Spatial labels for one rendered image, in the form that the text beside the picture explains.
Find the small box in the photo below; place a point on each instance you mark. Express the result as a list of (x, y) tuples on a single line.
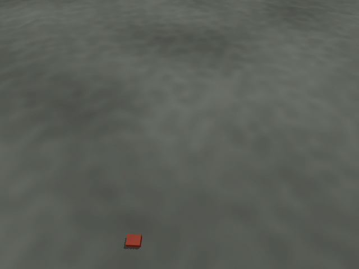
[(133, 240)]

